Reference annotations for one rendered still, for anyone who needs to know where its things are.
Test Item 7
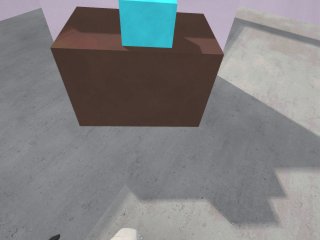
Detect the pedestal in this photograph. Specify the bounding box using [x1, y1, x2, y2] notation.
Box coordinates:
[50, 6, 224, 127]

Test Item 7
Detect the carton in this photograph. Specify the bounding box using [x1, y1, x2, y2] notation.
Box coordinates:
[118, 0, 178, 48]

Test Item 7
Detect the left robot thigh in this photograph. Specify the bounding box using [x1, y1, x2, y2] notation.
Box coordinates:
[111, 228, 142, 240]

